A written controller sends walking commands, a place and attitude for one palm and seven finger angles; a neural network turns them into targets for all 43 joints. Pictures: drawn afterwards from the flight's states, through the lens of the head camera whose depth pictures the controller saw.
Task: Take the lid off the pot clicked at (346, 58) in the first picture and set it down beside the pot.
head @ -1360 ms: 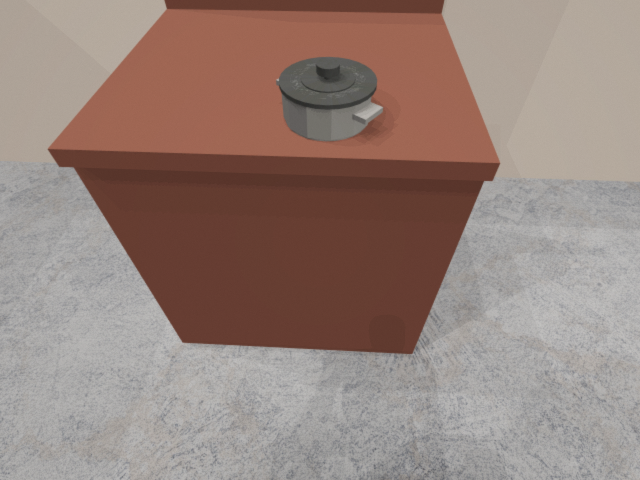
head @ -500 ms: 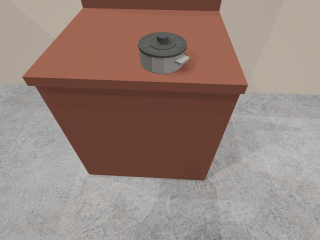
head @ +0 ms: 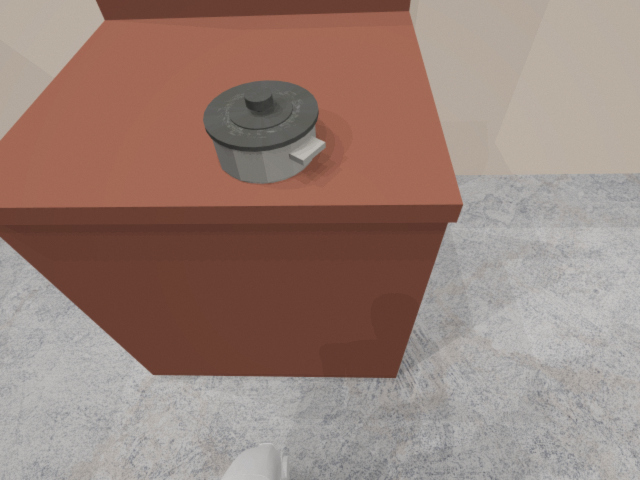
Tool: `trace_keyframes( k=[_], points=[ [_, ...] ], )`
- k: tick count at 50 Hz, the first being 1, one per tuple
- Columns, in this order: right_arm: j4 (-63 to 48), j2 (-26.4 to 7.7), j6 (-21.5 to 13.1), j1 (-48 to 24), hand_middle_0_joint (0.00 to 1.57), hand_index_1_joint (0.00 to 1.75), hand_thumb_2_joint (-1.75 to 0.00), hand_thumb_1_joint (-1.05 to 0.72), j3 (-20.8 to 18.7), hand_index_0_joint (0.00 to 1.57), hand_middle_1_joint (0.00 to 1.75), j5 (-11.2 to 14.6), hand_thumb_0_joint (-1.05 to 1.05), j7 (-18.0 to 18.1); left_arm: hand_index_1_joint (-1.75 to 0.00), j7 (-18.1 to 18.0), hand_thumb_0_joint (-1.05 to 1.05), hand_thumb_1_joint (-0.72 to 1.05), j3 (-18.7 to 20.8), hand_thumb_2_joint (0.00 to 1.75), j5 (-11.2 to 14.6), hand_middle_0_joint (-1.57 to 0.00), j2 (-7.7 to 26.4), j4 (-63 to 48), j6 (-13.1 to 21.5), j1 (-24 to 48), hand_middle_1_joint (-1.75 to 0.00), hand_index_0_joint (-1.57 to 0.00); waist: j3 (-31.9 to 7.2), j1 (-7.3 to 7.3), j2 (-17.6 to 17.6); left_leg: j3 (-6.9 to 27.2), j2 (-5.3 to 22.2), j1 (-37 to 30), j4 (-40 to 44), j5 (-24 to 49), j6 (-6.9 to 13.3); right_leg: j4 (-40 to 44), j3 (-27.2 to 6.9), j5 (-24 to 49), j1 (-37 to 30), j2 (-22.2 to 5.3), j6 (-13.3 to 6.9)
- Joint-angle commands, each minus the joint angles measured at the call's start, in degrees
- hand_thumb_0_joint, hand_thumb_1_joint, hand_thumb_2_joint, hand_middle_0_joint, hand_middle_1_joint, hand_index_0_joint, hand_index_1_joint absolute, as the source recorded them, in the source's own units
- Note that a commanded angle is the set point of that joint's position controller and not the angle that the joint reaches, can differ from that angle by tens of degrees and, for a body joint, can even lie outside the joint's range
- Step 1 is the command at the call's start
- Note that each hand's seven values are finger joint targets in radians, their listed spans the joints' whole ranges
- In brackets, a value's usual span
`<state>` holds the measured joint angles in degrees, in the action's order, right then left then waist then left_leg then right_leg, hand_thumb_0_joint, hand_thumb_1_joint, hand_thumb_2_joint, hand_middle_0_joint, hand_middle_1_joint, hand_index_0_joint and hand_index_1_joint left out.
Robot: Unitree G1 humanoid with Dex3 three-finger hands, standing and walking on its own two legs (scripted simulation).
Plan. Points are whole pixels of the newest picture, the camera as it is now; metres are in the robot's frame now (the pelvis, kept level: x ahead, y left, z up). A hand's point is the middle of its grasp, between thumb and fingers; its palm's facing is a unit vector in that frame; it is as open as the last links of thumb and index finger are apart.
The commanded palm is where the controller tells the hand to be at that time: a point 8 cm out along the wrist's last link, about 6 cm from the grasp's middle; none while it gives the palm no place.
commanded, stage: take the last steps up to it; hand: left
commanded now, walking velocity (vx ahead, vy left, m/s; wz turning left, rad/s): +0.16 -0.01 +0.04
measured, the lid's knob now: (258, 98) +0.60 +0.13 +0.15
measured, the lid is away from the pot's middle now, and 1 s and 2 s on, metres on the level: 0.00 0.00 0.00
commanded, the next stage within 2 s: come to a stop and stand still in 0.02 s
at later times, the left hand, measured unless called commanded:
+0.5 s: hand out of the picture +0.13 +0.16 -0.17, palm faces +0.08 -0.97 -0.24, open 7.4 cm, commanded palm none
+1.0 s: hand out of the picture +0.06 +0.18 -0.18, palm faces +0.07 -0.97 -0.25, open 7.4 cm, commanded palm none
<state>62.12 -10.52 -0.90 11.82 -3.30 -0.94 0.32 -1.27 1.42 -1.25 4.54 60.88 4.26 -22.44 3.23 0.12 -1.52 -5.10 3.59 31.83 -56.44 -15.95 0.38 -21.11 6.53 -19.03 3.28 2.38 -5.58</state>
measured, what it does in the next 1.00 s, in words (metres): steps on the spot: left foot, then right foot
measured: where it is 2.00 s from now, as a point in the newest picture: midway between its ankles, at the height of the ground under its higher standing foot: outside the picture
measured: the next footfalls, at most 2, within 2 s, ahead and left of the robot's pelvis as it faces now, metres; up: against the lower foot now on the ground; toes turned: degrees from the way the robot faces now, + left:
left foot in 0.18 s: +0.21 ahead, +0.07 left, +0.00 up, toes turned +3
right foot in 0.58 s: +0.12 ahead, -0.20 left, +0.00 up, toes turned -1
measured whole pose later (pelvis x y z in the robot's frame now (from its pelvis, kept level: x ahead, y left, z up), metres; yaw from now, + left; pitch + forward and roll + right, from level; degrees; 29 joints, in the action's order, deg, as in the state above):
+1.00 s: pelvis +0.05 -0.02 -0.01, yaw +0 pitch +0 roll +1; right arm 56.0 -12.2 1.4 11.9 -2.6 -0.5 0.1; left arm -1.5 3.2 -1.5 12.9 55.5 -3.0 -17.3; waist 3.0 1.8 2.2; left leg -1.3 -0.7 13.0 -30.4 -17.1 0.6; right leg -35.8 -1.9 -19.7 19.1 -5.6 3.0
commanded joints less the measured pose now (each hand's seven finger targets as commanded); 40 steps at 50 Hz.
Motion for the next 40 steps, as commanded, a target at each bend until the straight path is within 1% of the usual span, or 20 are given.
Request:
trace_keyframes(
  k=[1, 5, 7, 8, 9, 10, 11, 12, 14, 16, 20, 24, 26, 27, 28, 29, 31, 34, 37, 40],
  points=[
    [-4.86, 0.66, -1.79, -4.39, 0.2, 0.3, -0.9, -0.9, 0.75, 0.2, 0.3, 0.15, 0.0, -0.56, -0.3, -1.11, 0.0, 0.9, 1.51, 0.9, 0.42, -0.2, 8.17, 0.88, 0.69, -9.02, -0.3, -0.2, 0.85, 1.08, 7.34, -2.74, -1.95, 1.59, 10.6, 3.69, 0.68, 4.28, -7.96, 54.58, -6.3, -13.17, -2.69],
    [-4.49, 0.19, -2.68, -2.26, 0.2, 0.3, -0.9, -0.9, 0.82, 0.2, 0.3, 0.22, 0.0, 0.29, -0.3, -1.19, 0.0, 0.9, 1.76, 0.9, 0.61, -0.2, 9.31, 1.57, 0.93, -7.87, -0.3, -0.2, 0.0, -1.16, 7.63, -4.71, -6.09, -10.16, 19.38, 5.62, 2.71, -2.15, -6.63, 66.18, -5.57, -12.72, -1.45],
    [-2.07, -1.46, -2.83, 5.37, 0.2, 0.3, -0.9, -0.9, 0.6, 0.2, 0.3, -0.11, 0.0, 1.31, -0.3, -1.46, 0.0, 0.9, 1.4, 0.9, 0.77, -0.2, 8.88, 1.71, 0.34, -7.06, -0.3, -0.2, -2.51, -4.72, 7.68, -3.09, -6.68, -22.1, 26.13, 14.77, 3.62, -14.57, -6.23, 66.68, -1.06, -11.31, 1.19],
    [-1.19, -3.86, -2.61, 10.75, 0.2, 0.3, -0.9, -0.9, 0.07, 0.2, 0.3, -0.47, 0.0, 2.09, -0.3, -1.84, 0.0, 0.9, 1.17, 0.9, 1.29, -0.2, 7.97, 0.98, -0.01, -6.28, -0.3, -0.2, -5.79, -7.15, 5.96, 5.03, 0.96, -32.84, 25.77, 35.68, 7.04, -25.1, -4.88, 56.11, 6.77, -8.26, 4.85],
    [-0.34, -6.62, -2.2, 15.74, 0.2, 0.3, -0.9, -0.9, -0.65, 0.2, 0.3, -0.73, 0.0, 2.46, -0.3, -2.46, 0.0, 0.9, 0.53, 0.9, 2.32, -0.2, 4.81, 0.12, -0.3, -7.25, -0.3, -0.2, -10.41, -7.87, -2.6, 17.1, 15.28, -43.42, 25.64, 65.67, 15.09, -43.92, -2.79, 13.6, 19.21, -2.56, 7.64],
    [-0.84, -7.48, -1.54, 16.29, 0.2, 0.3, -0.9, -0.9, -0.3, 0.2, 0.3, 0.25, 0.0, 2.39, -0.3, -2.73, 0.0, 0.9, 0.62, 0.9, 1.78, -0.2, 4.33, -1.68, -0.57, -6.73, -0.3, -0.2, -7.88, -6.58, -4.42, 18.5, 19.49, -38.3, 29.78, 82.09, 18.11, -54.39, -7.37, -17.71, 21.23, -0.14, 6.42],
    [-2.48, -6.14, -1.95, 11.06, 0.2, 0.3, -0.9, -0.9, 1.07, 0.2, 0.3, 0.95, 0.0, 2.98, -0.3, -2.94, 0.0, 0.9, 1.38, 0.9, 1.63, -0.2, 6.58, -2.37, -1.9, -5.93, -0.3, -0.2, -7.07, -3.68, -4.11, 20.04, 20.47, -30.78, 31.51, 75.26, 17.39, -54.01, -13.15, -15.06, 19.58, -2.69, 5.73],
    [-4.87, -4.25, -1.86, 3.74, 0.2, 0.3, -0.9, -0.9, 1.75, 0.2, 0.3, 0.99, 0.0, 3.38, -0.3, -3.19, 0.0, 0.9, 1.61, 0.9, 1.49, -0.2, 6.13, -2.78, -3.04, -6.39, -0.3, -0.2, -3.87, -0.28, -6.1, 20.9, 19.91, -20.91, 35.04, 59.36, 17.22, -51.27, -14.05, -14.4, 16.98, -4.73, 6.03],
    [-7.35, -3.02, -1.04, -3.4, 0.2, 0.3, -0.9, -0.9, 1.78, 0.2, 0.3, 0.59, 0.0, 2.75, -0.3, -2.49, 0.0, 0.9, 1.58, 0.9, 0.81, -0.2, 5.83, -2.56, -5.37, -5.92, -0.3, -0.2, -0.76, 2.41, 0.17, 14.87, 14.35, -11.75, 39.36, 40.28, 13.4, -45.59, -11.37, -9.72, 14.61, -5.88, 6.6],
    [-8.3, -4.62, 0.14, -5.02, 0.2, 0.3, -0.9, -0.9, 1.01, 0.2, 0.3, 0.26, 0.0, 2.17, -0.3, -2.22, 0.0, 0.9, 2.17, 0.9, 0.59, -0.2, 6.24, -2.92, -6.73, -6.57, -0.3, -0.2, -2.14, 2.98, -2.18, 12.11, 12.4, -9.63, 40.33, 29.61, 11.6, -44.23, -9.26, -7.26, 14.02, -5.33, 6.89],
    [-10.82, -7.03, 1.58, -6.35, 0.2, 0.3, -0.9, -0.9, -0.57, 0.2, 0.3, -0.46, 0.0, 1.34, -0.3, -1.75, 0.0, 0.9, 3.02, 0.9, 0.05, -0.2, 7.13, -5.69, -7.43, -4.05, -0.3, -0.2, -3.29, 2.38, -5.65, 12.37, 10.98, -7.95, 41.18, 12.7, 10.88, -40.68, -7.1, -5.81, 15.75, -4.89, 7.28],
    [-10.97, -8.49, 2.35, -4.0, 0.2, 0.3, -0.9, -0.9, -1.55, 0.2, 0.3, -0.76, 0.0, 0.87, -0.3, -1.16, 0.0, 0.9, 2.49, 0.9, -0.06, -0.2, 7.79, -7.81, -6.36, -1.17, -0.3, -0.2, -4.92, 0.75, -7.84, 13.81, 9.91, -12.2, 39.3, 4.39, 9.49, -25.52, -4.2, -6.59, 13.56, -4.39, 6.62],
    [-10.65, -8.4, 2.72, -2.98, 0.2, 0.3, -0.9, -0.9, -1.78, 0.2, 0.3, -0.4, 0.0, 0.75, -0.3, -1.11, 0.0, 0.9, 2.52, 0.9, -0.11, -0.2, 8.79, -7.27, -5.47, -3.63, -0.3, -0.2, -5.88, 2.07, -5.33, 11.45, 6.73, -12.29, 32.95, 0.97, 6.17, -10.28, -3.6, 0.33, 8.21, -3.88, 6.6],
    [-10.89, -5.97, 2.89, -1.79, 0.2, 0.3, -0.9, -0.9, -1.57, 0.2, 0.3, 0.2, 0.0, 0.47, -0.3, -1.32, 0.0, 0.9, 2.69, 0.9, -0.49, -0.2, 11.67, -7.61, -4.98, -3.24, -0.3, -0.2, -3.66, 1.94, 1.63, 8.6, 2.18, -8.69, 27.05, -2.99, 3.08, -1.25, -8.14, 3.57, 6.66, -6.67, 5.67],
    [-12.27, -2.36, 3.26, -1.11, 0.2, 0.3, -0.9, -0.9, -1.04, 0.2, 0.3, 0.64, 0.0, 0.24, -0.3, -1.49, 0.0, 0.9, 3.4, 0.9, -0.9, -0.2, 16.96, -9.09, -4.48, -0.94, -0.3, -0.2, -1.58, 0.97, 14.67, 3.88, -4.09, -1.95, 16.32, -10.13, -1.04, 6.63, -27.42, -0.54, 8.67, -20.26, 0.23],
    [-13.62, -4.28, 3.79, -3.99, 0.2, 0.3, -0.9, -0.9, -1.27, 0.2, 0.3, 0.01, 0.0, 0.06, -0.3, -1.35, 0.0, 0.9, 4.03, 0.9, -0.6, -0.2, 20.8, -10.86, -4.62, 1.42, -0.3, -0.2, -0.14, 2.55, 12.25, 6.04, -4.32, -3.22, 5.63, -14.38, -1.68, 10.23, -33.58, 0.52, 17.08, -28.76, -5.49],
    [-13.29, -5.91, 4.24, -3.75, 0.2, 0.3, -0.9, -0.9, -1.77, 0.2, 0.3, -0.6, 0.0, -0.13, -0.3, -1.8, 0.0, 0.9, 4.58, 0.9, -0.58, -0.2, 19.88, -10.74, -4.01, 4.89, -0.3, -0.2, 0.6, 0.84, 12.66, 9.99, -4.09, 1.45, -6.3, -10.39, -1.32, 6.12, -30.14, 11.33, 14.28, -24.23, -4.93],
    [-11.85, -6.35, 3.93, -0.29, 0.2, 0.3, -0.9, -0.9, -1.72, 0.2, 0.3, -0.32, 0.0, -0.52, -0.3, -1.92, 0.0, 0.9, 4.33, 0.9, -0.4, -0.2, 18.11, -11.27, -3.69, 6.0, -0.3, -0.2, -2.21, 0.32, 11.68, 8.34, -3.94, 1.63, -9.35, -5.26, -2.7, 0.93, -19.91, 22.94, 7.74, -20.28, -3.64],
    [-12.67, -5.98, 3.56, -2.77, 0.2, 0.3, -0.9, -0.9, -1.28, 0.2, 0.3, -0.02, 0.0, -0.72, -0.3, -1.92, 0.0, 0.9, 4.5, 0.9, -0.41, -0.2, 18.46, -10.07, -3.7, 1.77, -0.3, -0.2, -3.62, 2.95, 12.17, 6.48, -3.91, 1.44, -3.43, -6.77, -3.37, 0.19, -20.01, 24.4, 2.13, -20.89, -4.25],
    [-12.76, -5.07, 3.12, -4.07, 0.2, 0.3, -0.9, -0.9, -0.72, 0.2, 0.3, 0.1, 0.0, -0.82, -0.3, -1.65, 0.0, 0.9, 4.57, 0.9, -0.77, -0.2, 18.79, -9.19, -4.12, 0.08, -0.3, -0.2, -2.78, 3.88, 14.64, 4.61, -4.0, -2.36, 5.63, -8.43, -3.07, 1.76, -20.9, 18.96, 2.75, -20.27, -3.86]
  ],
)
